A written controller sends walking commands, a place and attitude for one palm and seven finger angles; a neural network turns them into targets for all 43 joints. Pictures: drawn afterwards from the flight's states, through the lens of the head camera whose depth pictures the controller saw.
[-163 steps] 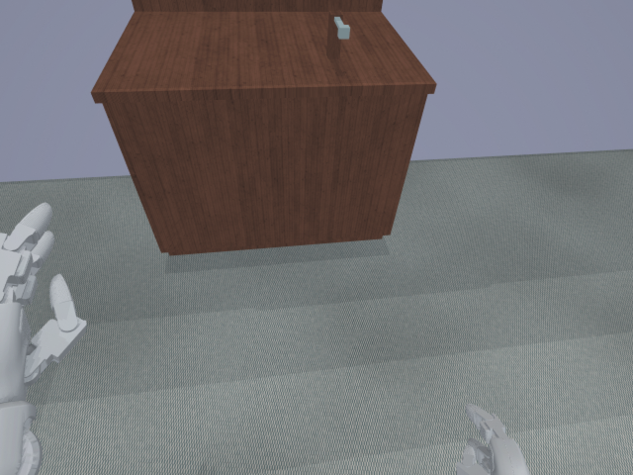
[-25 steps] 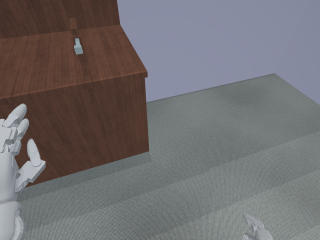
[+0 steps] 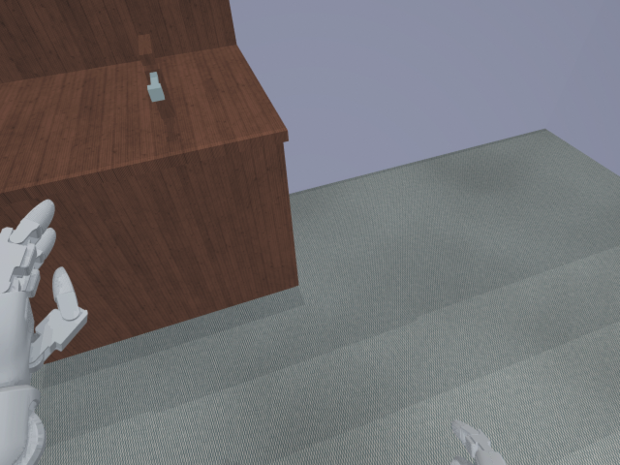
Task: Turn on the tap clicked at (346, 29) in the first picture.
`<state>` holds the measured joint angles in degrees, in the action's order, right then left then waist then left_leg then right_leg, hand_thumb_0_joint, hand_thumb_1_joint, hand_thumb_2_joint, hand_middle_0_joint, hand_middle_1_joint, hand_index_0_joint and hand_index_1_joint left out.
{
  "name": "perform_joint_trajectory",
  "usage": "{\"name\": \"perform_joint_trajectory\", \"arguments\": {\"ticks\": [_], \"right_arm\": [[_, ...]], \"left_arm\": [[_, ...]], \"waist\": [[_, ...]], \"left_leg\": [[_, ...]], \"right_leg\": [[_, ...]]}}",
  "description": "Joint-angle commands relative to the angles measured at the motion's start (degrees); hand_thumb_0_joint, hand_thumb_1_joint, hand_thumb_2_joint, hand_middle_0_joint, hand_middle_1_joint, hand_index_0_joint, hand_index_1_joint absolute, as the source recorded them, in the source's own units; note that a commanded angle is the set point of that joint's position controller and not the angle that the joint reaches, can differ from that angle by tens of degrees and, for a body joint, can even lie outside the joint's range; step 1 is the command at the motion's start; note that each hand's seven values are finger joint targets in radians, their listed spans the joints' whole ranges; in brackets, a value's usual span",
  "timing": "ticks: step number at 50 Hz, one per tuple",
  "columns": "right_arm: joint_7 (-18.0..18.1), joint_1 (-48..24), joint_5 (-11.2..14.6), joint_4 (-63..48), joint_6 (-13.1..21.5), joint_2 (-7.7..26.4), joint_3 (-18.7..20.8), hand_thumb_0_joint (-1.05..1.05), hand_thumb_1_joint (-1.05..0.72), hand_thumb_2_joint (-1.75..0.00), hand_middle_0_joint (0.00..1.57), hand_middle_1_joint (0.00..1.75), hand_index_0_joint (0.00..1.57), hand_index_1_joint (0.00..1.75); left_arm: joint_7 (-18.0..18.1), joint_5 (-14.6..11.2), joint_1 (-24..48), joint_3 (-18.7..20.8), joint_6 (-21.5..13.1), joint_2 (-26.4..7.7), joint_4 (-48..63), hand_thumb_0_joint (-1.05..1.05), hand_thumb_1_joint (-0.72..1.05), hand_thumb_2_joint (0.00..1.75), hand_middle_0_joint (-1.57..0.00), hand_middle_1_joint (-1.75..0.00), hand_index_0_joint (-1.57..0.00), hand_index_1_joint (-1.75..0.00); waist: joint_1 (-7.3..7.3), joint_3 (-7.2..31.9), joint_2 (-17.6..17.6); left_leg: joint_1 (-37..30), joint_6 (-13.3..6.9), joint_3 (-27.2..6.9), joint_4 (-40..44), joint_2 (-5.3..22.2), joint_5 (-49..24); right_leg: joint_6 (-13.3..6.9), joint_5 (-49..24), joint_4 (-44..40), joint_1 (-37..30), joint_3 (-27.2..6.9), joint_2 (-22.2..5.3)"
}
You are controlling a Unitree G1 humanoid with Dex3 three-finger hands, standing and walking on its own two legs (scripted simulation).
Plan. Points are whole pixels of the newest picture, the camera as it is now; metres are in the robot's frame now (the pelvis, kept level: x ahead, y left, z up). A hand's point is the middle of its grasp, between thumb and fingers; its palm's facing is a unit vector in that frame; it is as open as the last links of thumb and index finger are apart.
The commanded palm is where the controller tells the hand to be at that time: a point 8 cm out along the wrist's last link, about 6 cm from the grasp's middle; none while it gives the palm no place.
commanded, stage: take the last steps up to it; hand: left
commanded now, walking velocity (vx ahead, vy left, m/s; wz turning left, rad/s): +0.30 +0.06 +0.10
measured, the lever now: (156, 92) +0.81 +0.40 +0.11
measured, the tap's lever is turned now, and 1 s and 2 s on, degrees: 0 0 0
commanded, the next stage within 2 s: come to a stop and stand still in 1.80 s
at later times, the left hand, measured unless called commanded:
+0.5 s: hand (84, 231) +0.31 +0.28 +0.19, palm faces +0.43 -0.82 -0.36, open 7.4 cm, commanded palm +0.25 +0.31 +0.19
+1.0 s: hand (151, 174) +0.41 +0.23 +0.19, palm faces +0.40 -0.81 -0.44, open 7.4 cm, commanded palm +0.35 +0.28 +0.19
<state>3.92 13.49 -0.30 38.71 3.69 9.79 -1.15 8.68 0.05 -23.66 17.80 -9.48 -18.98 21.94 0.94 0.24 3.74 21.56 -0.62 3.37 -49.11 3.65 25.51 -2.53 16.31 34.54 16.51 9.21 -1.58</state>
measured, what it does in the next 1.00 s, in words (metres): walks ahead: left foot, then right foot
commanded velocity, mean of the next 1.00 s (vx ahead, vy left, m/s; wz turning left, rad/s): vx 0.30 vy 0.03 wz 0.04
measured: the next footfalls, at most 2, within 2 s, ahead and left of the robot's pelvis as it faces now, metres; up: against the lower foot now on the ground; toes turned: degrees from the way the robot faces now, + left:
left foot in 0.34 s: +0.12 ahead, +0.15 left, +0.00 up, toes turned +9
right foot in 0.72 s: +0.25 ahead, -0.09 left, +0.00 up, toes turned -9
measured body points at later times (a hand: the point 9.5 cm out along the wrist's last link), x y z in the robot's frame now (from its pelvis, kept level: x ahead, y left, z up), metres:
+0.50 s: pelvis +0.09 +0.03 +0.01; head +0.10 +0.05 +0.46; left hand +0.28 +0.32 +0.21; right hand +0.25 -0.19 -0.07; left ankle +0.08 +0.14 -0.73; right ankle +0.06 -0.08 -0.66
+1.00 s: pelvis +0.20 +0.00 +0.01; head +0.23 +0.00 +0.46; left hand +0.38 +0.27 +0.22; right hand +0.37 -0.26 -0.07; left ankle +0.24 +0.15 -0.68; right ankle +0.21 -0.08 -0.73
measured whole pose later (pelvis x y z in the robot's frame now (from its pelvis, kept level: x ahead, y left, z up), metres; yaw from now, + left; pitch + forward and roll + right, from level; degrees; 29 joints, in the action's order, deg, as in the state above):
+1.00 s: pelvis +0.20 +0.00 +0.01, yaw +2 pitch +0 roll +1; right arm 3.8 10.6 -0.4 35.5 3.2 14.6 2.5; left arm 8.8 -0.8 -28.2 20.8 -13.2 -21.5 32.9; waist -0.3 -4.2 -1.9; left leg 27.0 0.4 5.0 -47.8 5.4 18.5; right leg -3.2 14.2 28.4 14.4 10.4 -3.2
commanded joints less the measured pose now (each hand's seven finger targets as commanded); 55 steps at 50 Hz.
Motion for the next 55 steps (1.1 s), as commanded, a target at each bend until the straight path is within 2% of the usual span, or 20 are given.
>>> {"name": "perform_joint_trajectory", "arguments": {"ticks": [1,4,6,12,15,16,18,20,27,33,34,35,36,37,39,44,49,53,54,55], "right_arm": [[-0.2,-7.1,-0.1,-9.5,3.7,7.9,3.5,0.00,-0.90,-0.90,0.20,0.30,0.20,0.30],[0.0,-7.6,0.1,-9.5,2.1,7.2,2.9,0.00,-0.90,-0.90,0.20,0.30,0.20,0.30],[-0.1,-7.0,0.1,-10.0,2.0,7.0,3.1,0.00,-0.90,-0.90,0.20,0.30,0.20,0.30],[0.5,-5.5,0.3,-12.6,3.1,7.1,4.3,0.00,-0.90,-0.90,0.20,0.30,0.20,0.30],[1.1,-4.4,0.0,-12.9,3.2,7.6,4.5,0.00,-0.90,-0.90,0.20,0.30,0.20,0.30],[1.4,-3.8,0.1,-13.0,3.2,8.4,4.9,0.00,-0.90,-0.90,0.20,0.30,0.20,0.30],[1.3,-4.0,0.5,-13.5,3.2,10.3,5.3,0.00,-0.90,-0.90,0.20,0.30,0.20,0.30],[0.8,-5.3,-0.4,-12.2,3.9,8.3,3.7,0.00,-0.90,-0.90,0.20,0.30,0.20,0.30],[-0.9,-4.7,0.5,-11.2,5.3,8.0,3.9,0.00,-0.90,-0.90,0.20,0.30,0.20,0.30],[0.0,-5.9,0.5,-10.9,3.7,7.5,3.5,0.00,-0.90,-0.90,0.20,0.30,0.20,0.30],[0.1,-6.1,0.8,-10.8,3.3,7.3,3.5,0.00,-0.90,-0.90,0.20,0.30,0.20,0.30],[0.0,-5.9,1.0,-10.5,3.0,6.7,3.6,0.00,-0.90,-0.90,0.20,0.30,0.20,0.30],[-0.1,-6.6,1.1,-11.5,2.7,5.4,3.4,0.00,-0.90,-0.90,0.20,0.30,0.20,0.30],[-0.3,-7.8,0.8,-12.2,3.0,6.0,3.2,0.00,-0.90,-0.90,0.20,0.30,0.20,0.30],[-0.9,-7.0,0.7,-10.2,3.4,7.3,4.0,0.00,-0.90,-0.90,0.20,0.30,0.20,0.30],[-0.7,-9.0,0.2,-10.6,2.0,7.0,3.2,0.00,-0.90,-0.90,0.20,0.30,0.20,0.30],[-0.2,-6.9,-0.2,-12.9,2.9,6.1,3.7,0.00,-0.90,-0.90,0.20,0.30,0.20,0.30],[0.6,-4.6,0.2,-13.1,2.4,7.1,4.3,0.00,-0.90,-0.90,0.20,0.30,0.20,0.30],[1.0,-4.2,0.4,-13.2,2.3,7.9,4.8,0.00,-0.90,-0.90,0.20,0.30,0.20,0.30],[1.3,-3.7,0.7,-13.4,2.0,9.1,5.1,0.00,-0.90,-0.90,0.20,0.30,0.20,0.30]], "left_arm": [[0.7,-0.5,6.9,8.2,-5.7,-13.5,14.9,0.00,0.90,0.90,-0.20,-0.30,-0.20,-0.30],[0.7,-0.7,3.8,9.9,-6.9,-13.8,16.5,0.00,0.90,0.90,-0.20,-0.30,-0.20,-0.30],[0.9,-0.9,2.1,9.9,-7.2,-13.0,16.3,0.00,0.90,0.90,-0.20,-0.30,-0.20,-0.30],[2.1,-1.7,-2.0,9.0,-6.5,-10.6,16.1,0.00,0.90,0.90,-0.20,-0.30,-0.20,-0.30],[2.6,-1.7,0.9,8.3,-6.3,-10.5,18.0,0.00,0.90,0.90,-0.20,-0.30,-0.20,-0.30],[2.5,-1.6,2.7,7.7,-6.5,-10.5,19.2,0.00,0.90,0.90,-0.20,-0.30,-0.20,-0.30],[2.5,-1.5,4.8,6.9,-7.3,-10.1,21.7,0.00,0.90,0.90,-0.20,-0.30,-0.20,-0.30],[2.0,-0.4,5.7,8.4,-7.8,-13.7,19.5,0.00,0.90,0.90,-0.20,-0.30,-0.20,-0.30],[1.1,-1.1,-2.9,9.1,-6.5,-11.2,22.5,0.00,0.90,0.90,-0.20,-0.30,-0.20,-0.30],[0.5,-1.7,-0.8,9.9,-5.2,-10.6,13.7,0.00,0.90,0.90,-0.20,-0.30,-0.20,-0.30],[0.5,-1.6,0.3,9.6,-4.9,-10.5,12.8,0.00,0.90,0.90,-0.20,-0.30,-0.20,-0.30],[0.6,-1.0,1.7,9.4,-4.7,-11.2,12.3,0.00,0.90,0.90,-0.20,-0.30,-0.20,-0.30],[0.7,-0.6,2.5,10.2,-4.5,-13.1,12.4,0.00,0.90,0.90,-0.20,-0.30,-0.20,-0.30],[0.6,-1.2,1.9,10.4,-4.4,-13.0,11.8,0.00,0.90,0.90,-0.20,-0.30,-0.20,-0.30],[0.1,-1.7,4.4,10.4,-5.7,-13.5,14.3,0.00,0.90,0.90,-0.20,-0.30,-0.20,-0.30],[0.8,-1.0,3.4,10.9,-7.8,-13.9,22.8,0.00,0.90,0.90,-0.20,-0.30,-0.20,-0.30],[2.6,-1.8,-4.5,12.8,-7.2,-13.3,23.0,0.00,0.90,0.90,-0.20,-0.30,-0.20,-0.30],[2.9,-2.3,-2.7,10.5,-6.2,-10.8,19.1,0.00,0.90,0.90,-0.20,-0.30,-0.20,-0.30],[2.8,-2.3,-1.3,10.1,-6.3,-10.7,18.2,0.00,0.90,0.90,-0.20,-0.30,-0.20,-0.30],[2.6,-2.3,0.2,9.6,-6.5,-10.3,17.6,0.00,0.90,0.90,-0.20,-0.30,-0.20,-0.30]], "waist": [[-1.10,-1.1,-10.7],[-1.35,-0.3,-7.0],[-1.22,1.6,-8.4],[0.37,4.5,-11.4],[-0.59,5.5,-9.6],[-1.19,6.2,-6.2],[-1.93,6.7,13.8],[-1.97,4.6,11.5],[-1.00,4.0,9.3],[-0.98,4.2,4.2],[-0.52,5.7,1.9],[-0.20,7.7,-6.1],[-0.24,8.8,-20.9],[0.49,7.5,-21.9],[-0.46,4.7,-15.1],[-1.41,3.9,-7.7],[0.88,7.6,-8.6],[-0.90,6.7,-8.6],[-1.23,6.5,-5.6],[-2.00,5.8,1.5]], "left_leg": [[17.4,2.1,-4.5,-20.6,1.2,-5.8],[13.5,2.2,-1.9,-14.0,2.3,-8.9],[11.0,1.9,0.1,-5.6,2.3,-9.7],[2.4,0.4,5.0,12.9,0.3,-7.8],[-8.3,0.1,7.5,22.3,-1.6,-12.2],[-13.4,-0.6,5.6,24.8,-0.5,-13.0],[-27.4,-9.1,-21.2,29.7,16.9,-23.2],[-23.3,-13.2,-26.8,32.5,21.0,-27.2],[-15.9,-8.4,-4.7,31.5,12.7,-29.1],[-9.6,-5.6,0.3,22.8,11.8,-25.7],[-7.3,-4.6,1.9,16.0,10.1,-23.7],[-2.1,-3.3,4.4,3.5,7.0,-18.0],[11.3,-0.8,6.4,-13.2,-1.1,-0.2],[16.8,-0.1,-1.0,-23.1,-2.5,7.1],[16.1,1.1,-5.2,-26.6,1.3,1.4],[9.8,2.0,-2.0,-13.0,3.3,-6.8],[2.6,1.0,5.0,9.1,0.0,-7.7],[-8.4,0.7,6.8,21.4,-1.0,-13.4],[-12.4,0.0,5.3,23.7,0.0,-12.9],[-16.2,-2.9,-3.2,27.1,5.1,-11.6]], "right_leg": [[-7.8,16.6,-25.2,-6.4,-30.6,-20.4],[-6.3,5.1,-23.7,-4.4,-16.4,-17.5],[-6.2,0.6,-22.5,-6.5,-13.0,-16.5],[-6.7,-3.2,-18.0,-11.1,-13.9,-15.8],[-3.6,-0.8,-11.4,-8.1,-10.5,-11.3],[-2.1,-2.2,-5.1,-5.8,-9.1,-9.4],[3.1,14.3,18.5,15.0,-2.5,-0.3],[2.6,16.9,32.4,21.4,-7.9,-2.4],[3.9,3.1,16.8,14.0,-2.4,-2.6],[3.9,-2.4,-3.0,-3.3,3.3,1.4],[3.4,-3.9,-6.6,-9.3,2.9,1.3],[0.8,-3.8,-9.4,-15.1,-4.8,-4.2],[-5.5,-8.2,-14.2,-21.4,-28.7,-17.3],[-8.8,-8.7,-18.1,-19.7,-38.8,-23.6],[-8.6,6.2,-20.9,-12.0,-35.4,-22.8],[-6.3,-8.2,-19.7,-4.7,-13.4,-17.6],[-6.9,-13.4,-15.5,-11.6,-11.6,-15.3],[-3.3,-3.0,-9.8,-7.8,-8.8,-11.7],[-1.9,-1.3,-5.3,-5.0,-8.2,-10.0],[0.2,2.4,2.5,1.1,-6.1,-6.4]]}}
